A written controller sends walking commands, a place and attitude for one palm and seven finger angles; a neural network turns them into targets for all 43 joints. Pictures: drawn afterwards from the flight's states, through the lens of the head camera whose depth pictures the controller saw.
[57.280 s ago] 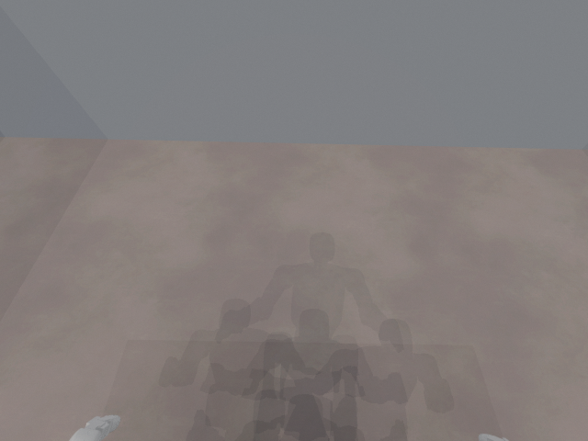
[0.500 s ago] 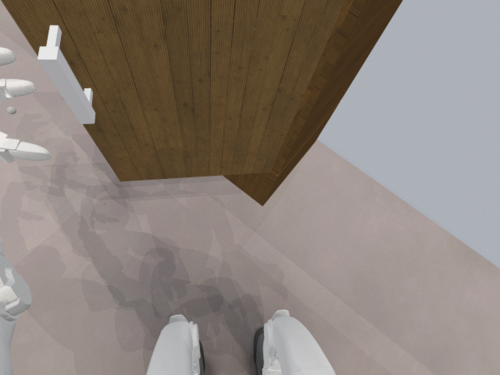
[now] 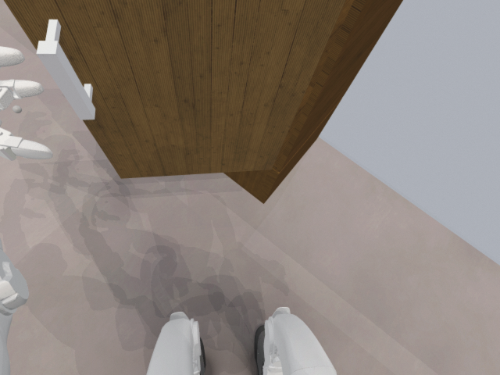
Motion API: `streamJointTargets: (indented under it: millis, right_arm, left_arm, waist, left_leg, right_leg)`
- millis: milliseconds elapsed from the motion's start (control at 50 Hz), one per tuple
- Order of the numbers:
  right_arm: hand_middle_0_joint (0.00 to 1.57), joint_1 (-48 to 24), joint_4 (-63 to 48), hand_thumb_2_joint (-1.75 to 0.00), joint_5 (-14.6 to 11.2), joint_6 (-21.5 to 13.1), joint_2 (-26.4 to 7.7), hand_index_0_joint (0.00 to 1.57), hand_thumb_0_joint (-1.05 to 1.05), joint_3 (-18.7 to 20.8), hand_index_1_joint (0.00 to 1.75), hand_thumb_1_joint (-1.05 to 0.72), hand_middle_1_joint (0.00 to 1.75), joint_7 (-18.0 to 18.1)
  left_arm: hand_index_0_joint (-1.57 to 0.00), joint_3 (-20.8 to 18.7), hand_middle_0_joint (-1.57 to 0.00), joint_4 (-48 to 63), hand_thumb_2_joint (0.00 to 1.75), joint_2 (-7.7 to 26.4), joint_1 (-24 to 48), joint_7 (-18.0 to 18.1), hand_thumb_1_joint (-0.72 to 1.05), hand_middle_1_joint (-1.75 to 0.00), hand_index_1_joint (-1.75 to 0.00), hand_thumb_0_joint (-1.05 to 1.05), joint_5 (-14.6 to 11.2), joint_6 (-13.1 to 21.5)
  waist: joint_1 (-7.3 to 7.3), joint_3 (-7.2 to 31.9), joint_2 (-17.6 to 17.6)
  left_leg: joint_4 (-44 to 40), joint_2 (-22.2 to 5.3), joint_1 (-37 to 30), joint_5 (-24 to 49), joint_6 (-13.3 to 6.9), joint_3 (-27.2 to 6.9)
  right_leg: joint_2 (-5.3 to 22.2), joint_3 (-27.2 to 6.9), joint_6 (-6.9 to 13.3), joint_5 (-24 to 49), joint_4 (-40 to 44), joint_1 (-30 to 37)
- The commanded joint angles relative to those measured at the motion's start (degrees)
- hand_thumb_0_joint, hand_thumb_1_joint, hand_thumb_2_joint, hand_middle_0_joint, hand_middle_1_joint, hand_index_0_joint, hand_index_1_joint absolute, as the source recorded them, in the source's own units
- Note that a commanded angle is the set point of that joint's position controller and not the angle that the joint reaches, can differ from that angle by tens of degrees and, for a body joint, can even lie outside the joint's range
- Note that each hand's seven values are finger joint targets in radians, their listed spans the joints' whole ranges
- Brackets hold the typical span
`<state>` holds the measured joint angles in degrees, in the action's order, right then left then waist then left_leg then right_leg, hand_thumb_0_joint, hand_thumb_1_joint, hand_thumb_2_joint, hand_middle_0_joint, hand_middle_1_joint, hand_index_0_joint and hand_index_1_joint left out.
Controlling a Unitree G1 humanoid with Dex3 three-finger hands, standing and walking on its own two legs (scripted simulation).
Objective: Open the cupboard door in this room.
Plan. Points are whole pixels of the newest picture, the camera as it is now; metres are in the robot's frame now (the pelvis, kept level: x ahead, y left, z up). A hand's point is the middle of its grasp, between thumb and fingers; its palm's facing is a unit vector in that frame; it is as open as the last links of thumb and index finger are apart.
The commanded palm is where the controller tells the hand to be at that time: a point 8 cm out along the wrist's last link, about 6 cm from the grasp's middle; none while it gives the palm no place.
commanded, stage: slide the fingers in behind the handle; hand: left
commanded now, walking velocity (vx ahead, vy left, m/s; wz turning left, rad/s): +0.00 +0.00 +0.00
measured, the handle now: (72, 74) +0.54 +0.24 +0.06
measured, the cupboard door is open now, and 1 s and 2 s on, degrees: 45 45 45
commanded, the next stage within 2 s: close the thumb around the handle in 1.56 s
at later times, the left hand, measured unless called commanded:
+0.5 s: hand (51, 102) +0.49 +0.26 +0.06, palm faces +0.05 -1.00 -0.03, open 14.0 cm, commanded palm +0.47 +0.29 +0.06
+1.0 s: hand (80, 104) +0.49 +0.22 +0.06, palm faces +0.05 -1.00 -0.01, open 14.0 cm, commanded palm +0.47 +0.26 +0.06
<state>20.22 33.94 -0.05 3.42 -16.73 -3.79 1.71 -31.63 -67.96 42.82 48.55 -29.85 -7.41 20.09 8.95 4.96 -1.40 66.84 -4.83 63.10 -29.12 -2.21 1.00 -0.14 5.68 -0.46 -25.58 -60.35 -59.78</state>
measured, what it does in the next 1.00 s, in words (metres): stands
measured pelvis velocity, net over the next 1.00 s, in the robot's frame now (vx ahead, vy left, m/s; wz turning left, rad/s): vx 0.01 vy -0.01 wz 0.01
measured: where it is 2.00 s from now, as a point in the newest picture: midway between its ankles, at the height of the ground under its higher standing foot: outside the picture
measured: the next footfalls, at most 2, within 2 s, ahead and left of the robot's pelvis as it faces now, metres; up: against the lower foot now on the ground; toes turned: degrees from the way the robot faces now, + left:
none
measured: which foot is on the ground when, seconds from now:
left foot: down 0.00-1.00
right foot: down 0.00-1.00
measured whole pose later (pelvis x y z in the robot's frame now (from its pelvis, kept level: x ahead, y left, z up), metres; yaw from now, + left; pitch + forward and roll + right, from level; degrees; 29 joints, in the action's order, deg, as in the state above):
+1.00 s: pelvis +0.01 -0.01 +0.00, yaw +1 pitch +24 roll -4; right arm 19.7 35.4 0.5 2.9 -15.6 -2.2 0.7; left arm -26.2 -62.5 30.3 46.2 -18.9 -7.2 23.7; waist 8.4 6.0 -1.7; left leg 65.1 -4.5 60.2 -29.1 -1.4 1.5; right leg 0.0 5.0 0.2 -26.5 -60.4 -58.0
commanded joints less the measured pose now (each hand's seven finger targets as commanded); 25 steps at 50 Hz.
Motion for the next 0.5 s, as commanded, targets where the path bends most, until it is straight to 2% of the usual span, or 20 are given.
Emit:
streamJointTargets:
  millis: [0,20,80,120,140,160,180,220,260,280,300,380,400,420,440,460,480]
  right_arm:
    - [0.20,10.4,-1.7,-0.90,0.4,-1.0,-11.4,0.20,0.00,4.8,0.30,-0.90,0.30,0.8]
    - [0.20,10.7,-1.4,-0.90,0.5,-1.0,-11.7,0.20,0.00,5.0,0.30,-0.90,0.30,0.7]
    - [0.20,10.6,-1.2,-0.90,0.6,-1.1,-11.5,0.20,0.00,5.2,0.30,-0.90,0.30,0.5]
    - [0.20,10.7,-0.9,-0.90,0.5,-0.7,-11.2,0.20,0.00,4.9,0.30,-0.90,0.30,0.2]
    - [0.20,10.8,-1.1,-0.90,0.4,-0.6,-11.1,0.20,0.00,5.0,0.30,-0.90,0.30,0.1]
    - [0.20,10.6,-1.2,-0.90,0.3,-0.5,-11.2,0.20,0.00,4.9,0.30,-0.90,0.30,0.1]
    - [0.20,10.6,-1.6,-0.90,0.2,-0.3,-11.3,0.20,0.00,4.9,0.30,-0.90,0.30,0.2]
    - [0.20,10.6,-2.0,-0.90,0.3,-0.3,-11.0,0.20,0.00,4.9,0.30,-0.90,0.30,0.3]
    - [0.20,10.4,-2.0,-0.90,0.4,-0.5,-10.6,0.20,0.00,4.9,0.30,-0.90,0.30,0.1]
    - [0.20,10.2,-2.0,-0.90,0.5,-0.7,-10.6,0.20,0.00,5.0,0.30,-0.90,0.30,0.0]
    - [0.20,10.4,-1.9,-0.90,0.5,-0.8,-10.7,0.20,0.00,4.9,0.30,-0.90,0.30,0.2]
    - [0.20,10.2,-1.1,-0.90,0.4,-1.0,-10.5,0.20,0.00,4.9,0.30,-0.90,0.30,0.1]
    - [0.20,10.5,-1.4,-0.90,0.5,-1.1,-10.4,0.20,0.00,5.0,0.30,-0.90,0.30,0.0]
    - [0.20,10.5,-1.1,-0.90,0.6,-1.0,-10.6,0.20,0.00,5.1,0.30,-0.90,0.30,0.0]
    - [0.20,10.7,-1.3,-0.90,0.5,-0.8,-10.7,0.20,0.00,5.2,0.30,-0.90,0.30,0.0]
    - [0.20,10.5,-1.5,-0.90,0.4,-0.7,-10.4,0.20,0.00,5.1,0.30,-0.90,0.30,-0.1]
    - [0.20,10.4,-1.3,-0.90,0.4,-0.7,-10.4,0.20,0.00,5.1,0.30,-0.90,0.30,0.0]
  left_arm:
    - [-0.30,-0.2,-0.30,15.4,0.30,14.2,23.5,0.7,-0.50,-1.20,-1.20,0.00,-2.5,5.5]
    - [-0.30,-2.1,-0.30,16.1,0.30,16.0,22.9,1.1,-0.50,-1.20,-1.20,0.00,-2.6,6.3]
    - [-0.30,-2.6,-0.30,16.1,0.30,15.3,20.8,2.3,-0.50,-1.20,-1.20,0.00,-2.5,6.9]
    - [-0.30,-0.9,-0.30,14.7,0.30,13.5,19.9,2.6,-0.50,-1.20,-1.20,0.00,-2.0,6.0]
    - [-0.30,-0.1,-0.30,13.1,0.30,12.2,18.7,2.9,-0.50,-1.20,-1.20,0.00,-1.7,5.0]
    - [-0.30,-0.7,-0.30,13.1,0.30,13.3,18.7,3.2,-0.50,-1.20,-1.20,0.00,-1.4,4.3]
    - [-0.30,-1.0,-0.30,13.6,0.30,14.2,18.3,3.6,-0.50,-1.20,-1.20,0.00,-0.9,3.9]
    - [-0.30,-1.0,-0.30,16.2,0.30,14.6,20.3,4.4,-0.50,-1.20,-1.20,0.00,-0.6,4.2]
    - [-0.30,-0.5,-0.30,18.2,0.30,13.1,21.0,5.6,-0.50,-1.20,-1.20,0.00,-0.8,5.1]
    - [-0.30,-0.5,-0.30,17.9,0.30,12.3,20.3,6.1,-0.50,-1.20,-1.20,0.00,-1.1,5.5]
    - [-0.30,-1.1,-0.30,17.6,0.30,13.0,21.2,6.4,-0.50,-1.20,-1.20,0.00,-1.4,6.2]
    - [-0.30,1.9,-0.30,14.8,0.30,9.3,21.4,7.1,-0.50,-1.20,-1.20,0.00,-0.6,6.1]
    - [-0.30,2.4,-0.30,15.7,0.30,8.4,21.2,7.0,-0.50,-1.20,-1.20,0.00,-0.7,6.2]
    - [-0.30,1.9,-0.30,15.8,0.30,9.3,20.8,7.1,-0.50,-1.20,-1.20,0.00,-0.4,6.2]
    - [-0.30,1.4,-0.30,15.0,0.30,9.5,18.7,7.1,-0.50,-1.20,-1.20,0.00,-0.3,5.9]
    - [-0.30,2.5,-0.30,14.2,0.30,7.8,18.3,7.1,-0.50,-1.20,-1.20,0.00,-0.6,5.4]
    - [-0.30,2.2,-0.30,14.7,0.30,8.3,19.4,7.2,-0.50,-1.20,-1.20,0.00,-0.7,5.3]
  waist:
    - [1.24,29.6,-10.8]
    - [0.36,31.8,-11.5]
    - [-0.34,33.5,-11.5]
    - [-0.10,31.2,-12.4]
    - [0.22,29.7,-10.7]
    - [0.09,28.9,-9.9]
    - [-0.18,28.7,-9.9]
    - [-0.52,30.8,-12.0]
    - [-0.31,30.9,-11.9]
    - [-0.13,31.0,-10.6]
    - [0.28,30.0,-9.3]
    - [0.86,27.6,-10.1]
    - [0.60,28.9,-11.3]
    - [0.17,29.8,-11.7]
    - [-0.09,30.2,-10.3]
    - [0.43,29.2,-8.9]
    - [0.61,29.0,-8.0]
  left_leg:
    - [-6.8,1.7,-28.1,27.2,0.9,-5.9]
    - [-6.9,1.5,-29.5,28.2,1.3,-6.2]
    - [-6.7,1.7,-29.5,29.3,1.4,-6.1]
    - [-7.1,1.6,-29.9,30.0,1.5,-6.0]
    - [-7.4,1.7,-28.6,27.9,1.2,-5.8]
    - [-7.6,1.8,-26.8,26.1,1.0,-5.4]
    - [-8.0,1.9,-26.2,25.3,0.9,-5.2]
    - [-8.0,2.0,-27.9,26.8,1.1,-5.3]
    - [-8.1,1.8,-29.2,27.6,1.2,-5.5]
    - [-7.9,2.0,-28.3,26.1,1.0,-5.2]
    - [-7.8,1.8,-27.7,26.3,1.0,-5.4]
    - [-8.5,2.0,-26.7,23.3,1.0,-5.2]
    - [-8.2,2.1,-28.1,25.2,1.0,-5.1]
    - [-8.5,1.9,-29.2,26.0,1.4,-5.4]
    - [-8.5,1.9,-29.3,26.6,1.3,-5.4]
    - [-8.4,2.1,-27.6,25.9,1.0,-4.8]
    - [-8.3,2.1,-26.6,25.2,0.8,-4.7]
  right_leg:
    - [-3.1,-2.0,1.7,14.2,4.9,6.3]
    - [-3.2,-1.9,1.7,14.3,4.8,6.6]
    - [-3.0,-2.1,1.8,15.2,4.4,8.1]
    - [-3.0,-1.8,1.8,15.1,4.7,6.8]
    - [-3.0,-1.8,1.6,14.3,5.2,6.9]
    - [-2.9,-2.0,1.4,14.1,5.5,8.1]
    - [-2.9,-2.2,1.5,14.1,5.6,8.9]
    - [-2.8,-2.2,1.6,14.7,5.3,9.0]
    - [-3.0,-2.1,1.6,15.1,5.5,9.1]
    - [-3.1,-2.3,1.5,14.6,5.7,9.4]
    - [-3.1,-2.2,1.7,14.9,5.4,9.6]
    - [-2.8,-2.3,1.6,13.0,5.8,8.4]
    - [-2.9,-2.2,1.8,13.9,5.5,8.3]
    - [-2.8,-2.1,1.8,14.0,5.6,8.3]
    - [-2.9,-2.1,1.7,14.5,5.7,8.8]
    - [-2.8,-2.4,1.5,15.2,5.9,9.6]
    - [-2.7,-2.5,1.4,15.5,6.0,10.3]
